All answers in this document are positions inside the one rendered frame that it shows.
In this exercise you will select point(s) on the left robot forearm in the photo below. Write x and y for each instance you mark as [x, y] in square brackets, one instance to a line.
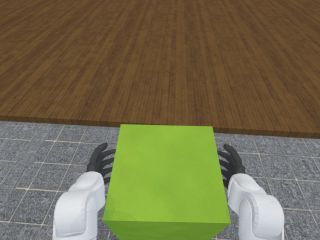
[76, 211]

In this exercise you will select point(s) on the robot left hand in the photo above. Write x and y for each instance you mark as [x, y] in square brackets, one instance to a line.
[96, 163]

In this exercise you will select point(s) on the robot right hand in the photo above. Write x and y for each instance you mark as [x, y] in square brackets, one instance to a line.
[234, 166]

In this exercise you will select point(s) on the right robot forearm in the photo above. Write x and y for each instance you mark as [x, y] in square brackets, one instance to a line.
[260, 216]

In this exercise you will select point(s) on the carton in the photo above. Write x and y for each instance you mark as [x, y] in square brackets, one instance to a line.
[166, 184]

